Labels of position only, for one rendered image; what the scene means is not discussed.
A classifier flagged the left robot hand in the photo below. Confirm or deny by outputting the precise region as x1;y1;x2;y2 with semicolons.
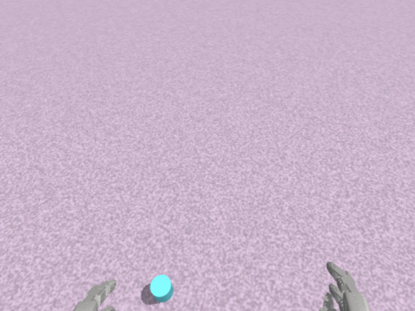
74;279;116;311

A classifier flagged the tin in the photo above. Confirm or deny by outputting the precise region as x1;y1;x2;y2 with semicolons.
150;275;173;303

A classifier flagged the right robot hand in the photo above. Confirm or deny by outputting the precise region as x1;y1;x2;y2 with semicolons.
319;262;370;311

